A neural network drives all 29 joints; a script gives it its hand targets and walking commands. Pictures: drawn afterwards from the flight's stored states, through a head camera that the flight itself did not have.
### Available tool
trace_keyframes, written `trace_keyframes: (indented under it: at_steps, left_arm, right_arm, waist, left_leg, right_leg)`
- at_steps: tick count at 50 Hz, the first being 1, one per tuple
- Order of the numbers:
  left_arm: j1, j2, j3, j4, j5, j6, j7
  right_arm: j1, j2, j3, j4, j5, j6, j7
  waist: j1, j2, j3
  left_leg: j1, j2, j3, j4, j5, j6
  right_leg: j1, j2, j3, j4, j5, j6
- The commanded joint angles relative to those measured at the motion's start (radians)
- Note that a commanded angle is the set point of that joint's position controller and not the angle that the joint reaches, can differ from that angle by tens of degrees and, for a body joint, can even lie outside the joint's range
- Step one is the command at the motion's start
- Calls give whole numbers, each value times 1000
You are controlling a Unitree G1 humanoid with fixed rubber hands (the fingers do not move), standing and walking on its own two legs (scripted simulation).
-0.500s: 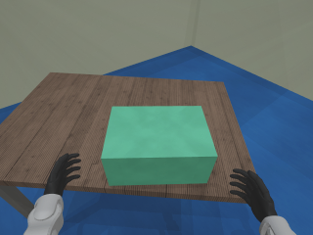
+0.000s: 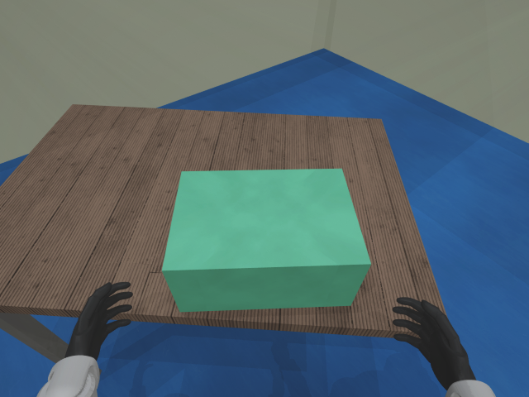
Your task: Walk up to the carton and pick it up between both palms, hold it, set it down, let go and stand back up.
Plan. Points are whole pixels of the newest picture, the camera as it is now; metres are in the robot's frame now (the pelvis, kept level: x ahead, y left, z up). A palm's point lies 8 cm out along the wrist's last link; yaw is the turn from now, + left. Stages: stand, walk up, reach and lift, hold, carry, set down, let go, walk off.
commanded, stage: set down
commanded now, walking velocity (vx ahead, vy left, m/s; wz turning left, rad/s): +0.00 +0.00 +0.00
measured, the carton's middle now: (264, 237) +0.38 +0.04 +0.00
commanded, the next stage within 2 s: let go in 1.22 s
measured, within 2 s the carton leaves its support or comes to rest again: neither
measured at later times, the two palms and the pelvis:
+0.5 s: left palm (98, 360) +0.16 +0.26 -0.01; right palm (444, 377) +0.17 -0.22 -0.01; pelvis +0.00 +0.00 +0.00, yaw +0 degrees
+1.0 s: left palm (94, 360) +0.16 +0.27 -0.02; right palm (441, 378) +0.17 -0.22 -0.01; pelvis -0.02 +0.01 +0.00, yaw +0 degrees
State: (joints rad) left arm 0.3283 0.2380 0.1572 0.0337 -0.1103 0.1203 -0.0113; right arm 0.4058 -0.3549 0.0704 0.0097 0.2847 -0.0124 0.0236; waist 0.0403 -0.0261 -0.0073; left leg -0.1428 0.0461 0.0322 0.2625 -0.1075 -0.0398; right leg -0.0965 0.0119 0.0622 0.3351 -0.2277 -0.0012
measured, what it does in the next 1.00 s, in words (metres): stands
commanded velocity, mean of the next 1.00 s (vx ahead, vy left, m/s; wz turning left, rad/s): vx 0.00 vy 0.00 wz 0.00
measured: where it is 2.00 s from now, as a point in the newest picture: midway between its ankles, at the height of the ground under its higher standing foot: outside the picture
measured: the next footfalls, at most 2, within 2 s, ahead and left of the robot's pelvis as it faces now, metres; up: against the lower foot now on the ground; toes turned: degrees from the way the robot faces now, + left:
none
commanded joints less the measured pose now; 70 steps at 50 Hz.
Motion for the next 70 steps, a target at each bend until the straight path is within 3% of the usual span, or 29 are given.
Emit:
trace_keyframes:
  at_steps: [1,3,6,9,14,16,19,22,23,28,29,30,32,33,36,40,41,42,46,48,49,50,52,58,60,63,66,68,70]
  left_arm:
    - [-5,103,-62,-68,-49,-36,-14]
    - [-25,78,-72,42,-22,-12,-20]
    - [-53,97,-88,-48,-56,-19,-20]
    - [-79,110,-91,35,-38,0,-21]
    - [-95,105,-99,-15,-31,-27,10]
    - [-91,98,-104,63,-18,-25,8]
    - [-97,121,-100,15,-37,-45,4]
    - [-59,78,-106,246,19,-3,-29]
    - [-77,118,-91,92,-10,-32,-19]
    - [-116,103,-103,229,18,9,-42]
    - [-148,107,-106,139,6,-4,-31]
    - [-136,71,-118,254,42,26,-32]
    - [-179,87,-130,171,18,21,-34]
    - [-179,77,-122,256,32,40,-41]
    - [-222,77,-140,245,44,61,-33]
    - [-234,60,-145,276,53,91,-33]
    - [-231,59,-139,373,81,114,-42]
    - [-251,63,-129,248,62,100,-32]
    - [-283,64,-131,393,94,163,-55]
    - [-303,69,-128,313,97,163,-46]
    - [-286,68,-135,407,114,181,-49]
    - [-278,68,-127,366,112,180,-49]
    - [-300,70,-112,383,122,194,-66]
    - [-290,51,-112,366,152,235,-62]
    - [-273,20,-150,396,162,251,-54]
    - [-294,-5,-162,417,185,254,-42]
    - [-337,-18,-175,326,173,172,-2]
    - [-363,-11,-184,193,129,97,40]
    - [-345,-26,-203,204,129,66,64]
  right_arm:
    - [-21,-38,-129,-62,-101,-39,-8]
    - [-33,-27,-130,49,-136,-19,-3]
    - [-51,-17,-135,-52,-122,-21,-10]
    - [-86,1,-138,28,-158,-11,-12]
    - [-88,11,-151,41,-154,-40,3]
    - [-87,13,-150,101,-173,-43,4]
    - [-102,14,-150,39,-177,-65,-11]
    - [-78,22,-122,265,-205,-46,-18]
    - [-87,35,-117,126,-180,-76,-24]
    - [-132,40,-121,270,-213,-57,-27]
    - [-149,37,-125,209,-192,-70,-25]
    - [-146,40,-129,307,-226,-44,-18]
    - [-191,43,-129,266,-212,-52,-16]
    - [-178,41,-124,304,-230,-36,-15]
    - [-224,47,-139,351,-241,-20,-3]
    - [-243,54,-143,365,-239,4,0]
    - [-248,49,-134,451,-260,22,10]
    - [-266,44,-135,340,-228,6,13]
    - [-298,65,-118,473,-257,51,6]
    - [-316,61,-128,457,-250,58,12]
    - [-308,68,-135,518,-269,70,9]
    - [-312,63,-145,499,-269,67,9]
    - [-324,69,-110,509,-250,80,2]
    - [-339,49,-116,537,-241,97,8]
    - [-353,38,-126,593,-244,112,18]
    - [-398,10,-138,640,-251,126,53]
    - [-399,19,-149,621,-258,101,77]
    - [-391,14,-157,557,-232,62,90]
    - [-363,4,-161,583,-229,44,97]
  waist:
    - [-37,-2,13]
    - [-45,14,66]
    - [-40,-18,20]
    - [-40,1,46]
    - [-24,46,-12]
    - [-24,28,17]
    - [-29,-13,-30]
    - [-49,7,86]
    - [-33,-1,-12]
    - [-46,18,81]
    - [-33,26,44]
    - [-50,49,127]
    - [-50,19,84]
    - [-50,30,120]
    - [-51,30,138]
    - [-62,29,152]
    - [-62,22,194]
    - [-35,19,137]
    - [-68,-19,209]
    - [-61,6,192]
    - [-78,29,224]
    - [-70,42,206]
    - [-67,-38,202]
    - [-65,-11,149]
    - [-83,49,199]
    - [-67,102,189]
    - [-62,197,150]
    - [-59,221,41]
    - [-55,222,28]
  left_leg:
    - [312,-61,39,38,111,20]
    - [305,-59,41,23,49,24]
    - [298,-59,45,25,22,32]
    - [270,-59,46,22,-23,30]
    - [271,-53,41,27,13,20]
    - [253,-56,41,32,16,19]
    - [282,-56,50,42,25,29]
    - [277,-66,50,40,14,19]
    - [291,-61,44,55,56,20]
    - [268,-62,57,37,-51,21]
    - [280,-57,54,37,-49,23]
    - [262,-60,56,28,-92,16]
    - [258,-52,45,32,-104,21]
    - [262,-58,59,21,-131,25]
    - [227,-53,46,21,-198,23]
    - [215,-56,54,10,-245,24]
    - [205,-53,49,4,-274,23]
    - [215,-55,53,7,-243,23]
    - [251,-83,54,51,-315,32]
    - [208,-70,51,34,-305,28]
    - [202,-74,57,34,-314,27]
    - [156,-64,58,22,-318,26]
    - [234,-79,51,63,-302,34]
    - [291,-83,33,109,-282,24]
    - [202,-61,18,63,-346,24]
    - [43,-8,-21,-25,-452,31]
    - [-153,48,-64,-114,-584,51]
    - [-153,67,-85,-118,-530,49]
    - [-154,48,-66,-102,-511,49]
  right_leg:
    - [-215,9,-36,-169,77,7]
    - [-239,7,-42,-178,-8,-4]
    - [-243,-1,-38,-185,-26,7]
    - [-257,0,-39,-181,-83,1]
    - [-237,11,-54,-160,-51,-8]
    - [-241,9,-54,-161,-36,-5]
    - [-249,3,-50,-159,-1,9]
    - [-255,2,-47,-166,26,10]
    - [-227,4,-58,-149,52,18]
    - [-281,2,-55,-175,-102,2]
    - [-280,7,-65,-168,-110,5]
    - [-304,6,-65,-177,-150,0]
    - [-295,8,-70,-174,-174,-2]
    - [-309,5,-71,-177,-202,-9]
    - [-324,2,-74,-175,-268,-8]
    - [-320,-4,-69,-183,-307,-14]
    - [-333,-2,-71,-179,-337,-15]
    - [-300,4,-81,-172,-315,-16]
    - [-432,-51,-50,-209,-412,-39]
    - [-374,-38,-57,-184,-382,-34]
    - [-385,-36,-61,-181,-387,-31]
    - [-318,-23,-65,-157,-352,-25]
    - [-392,-55,-46,-186,-374,-43]
    - [-438,-68,-58,-156,-367,-60]
    - [-366,-36,-74,-117,-343,-45]
    - [-202,14,-101,-39,-258,-14]
    - [2,56,-103,70,-152,2]
    - [58,59,-98,106,-51,-3]
    - [47,60,-95,106,-61,-9]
